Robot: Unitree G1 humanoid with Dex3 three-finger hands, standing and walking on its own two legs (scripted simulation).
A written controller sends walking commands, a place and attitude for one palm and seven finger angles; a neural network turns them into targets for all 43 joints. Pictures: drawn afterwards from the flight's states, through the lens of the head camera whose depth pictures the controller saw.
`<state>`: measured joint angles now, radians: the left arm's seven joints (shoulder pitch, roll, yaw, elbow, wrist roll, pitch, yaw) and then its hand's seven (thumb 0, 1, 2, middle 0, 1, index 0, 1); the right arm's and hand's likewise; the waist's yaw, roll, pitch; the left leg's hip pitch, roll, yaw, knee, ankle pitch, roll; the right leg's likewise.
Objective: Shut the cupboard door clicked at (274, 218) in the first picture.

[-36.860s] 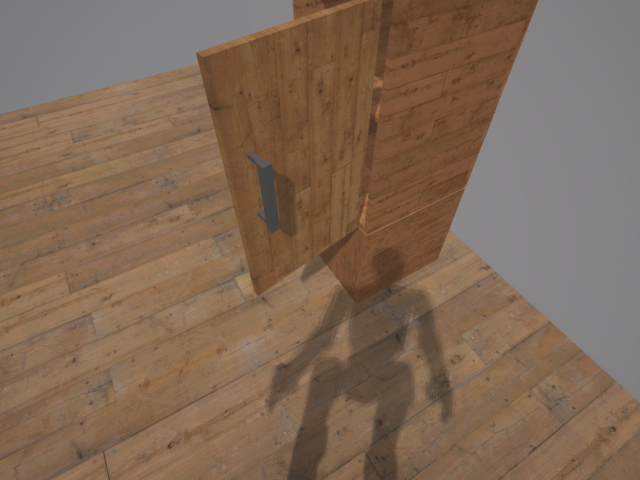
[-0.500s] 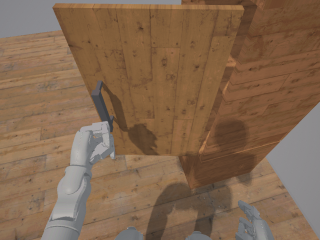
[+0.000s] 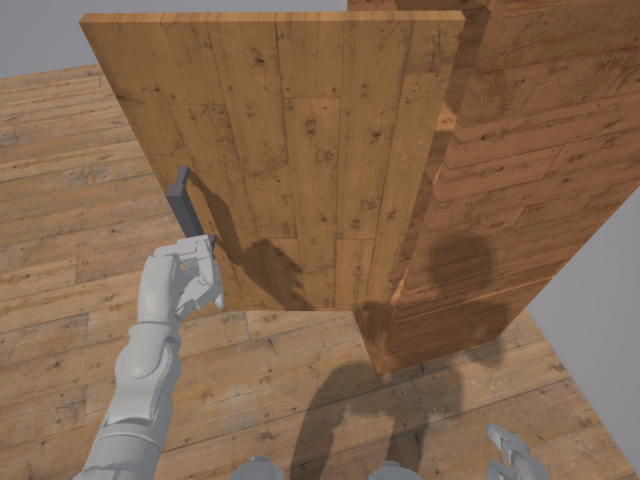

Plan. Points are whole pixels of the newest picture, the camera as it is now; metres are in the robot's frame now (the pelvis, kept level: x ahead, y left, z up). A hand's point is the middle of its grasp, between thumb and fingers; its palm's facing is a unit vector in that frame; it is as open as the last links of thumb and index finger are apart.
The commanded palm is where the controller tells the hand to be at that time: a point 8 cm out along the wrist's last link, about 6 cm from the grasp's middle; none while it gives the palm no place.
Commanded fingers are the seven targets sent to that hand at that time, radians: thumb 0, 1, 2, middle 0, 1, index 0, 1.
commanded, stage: push the door shut along its arc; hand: left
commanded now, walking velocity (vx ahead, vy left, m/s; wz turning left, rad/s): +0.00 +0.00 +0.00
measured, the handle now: (196, 220) +0.44 +0.18 +0.05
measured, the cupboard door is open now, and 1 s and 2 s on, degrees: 73 62 46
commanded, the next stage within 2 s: pull the fist back off the door in 1.98 s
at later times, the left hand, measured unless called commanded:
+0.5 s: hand (215, 257) +0.38 +0.14 +0.06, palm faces -0.11 -0.99 -0.05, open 3.1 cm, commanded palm +0.37 +0.19 +0.06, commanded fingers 0.00 0.90 0.90 -1.30 -1.50 -1.30 -1.50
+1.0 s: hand (221, 225) +0.43 +0.14 +0.06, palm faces -0.21 -0.98 -0.04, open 3.2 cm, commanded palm +0.44 +0.17 +0.06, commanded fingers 0.00 0.90 0.90 -1.30 -1.50 -1.30 -1.50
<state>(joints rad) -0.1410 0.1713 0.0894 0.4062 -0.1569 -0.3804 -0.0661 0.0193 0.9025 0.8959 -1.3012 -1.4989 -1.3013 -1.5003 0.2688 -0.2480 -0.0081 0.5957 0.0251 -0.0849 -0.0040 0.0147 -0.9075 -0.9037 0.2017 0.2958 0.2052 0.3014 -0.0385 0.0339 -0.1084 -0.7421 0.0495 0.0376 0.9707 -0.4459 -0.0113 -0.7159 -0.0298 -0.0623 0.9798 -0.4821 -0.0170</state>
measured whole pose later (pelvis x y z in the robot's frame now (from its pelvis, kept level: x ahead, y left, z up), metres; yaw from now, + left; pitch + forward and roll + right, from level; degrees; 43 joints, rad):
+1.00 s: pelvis -0.03 +0.02 -0.02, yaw +1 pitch +17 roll -2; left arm -0.80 0.33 0.15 1.06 -0.16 -0.41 -0.29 0.02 0.90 0.90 -1.31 -1.50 -1.32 -1.50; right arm 0.32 -0.26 0.01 0.67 0.03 -0.06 -0.01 0.01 -0.91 -0.90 0.20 0.30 0.21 0.30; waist -0.11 0.03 -0.10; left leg -0.95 0.04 0.01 1.07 -0.43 0.02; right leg -0.89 -0.04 -0.08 1.05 -0.45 0.00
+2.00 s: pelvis -0.03 +0.02 -0.05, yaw -1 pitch +26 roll -4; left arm -1.28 0.46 0.13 1.28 -0.08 -0.22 -0.41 0.02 0.94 0.99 -1.30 -1.50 -1.30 -1.50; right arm 0.35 -0.28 0.02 0.70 -0.02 -0.10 -0.02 0.01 -0.91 -0.90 0.20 0.30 0.21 0.30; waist -0.23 0.05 -0.10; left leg -1.21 0.06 -0.01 1.23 -0.47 0.02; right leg -1.14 -0.02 -0.10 1.17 -0.48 0.00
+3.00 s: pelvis +0.00 +0.00 +0.00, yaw +0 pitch +17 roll +0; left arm -0.66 0.04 0.05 0.89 -0.01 -0.47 0.20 0.02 0.90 0.90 -1.30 -1.50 -1.30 -1.50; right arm 0.29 -0.24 -0.04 0.63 -0.04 0.02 0.06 0.01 -0.91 -0.90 0.20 0.30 0.20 0.30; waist -0.09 0.04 -0.12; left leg -0.83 0.05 0.04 0.98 -0.45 -0.02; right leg -0.81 -0.02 -0.05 0.99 -0.48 -0.02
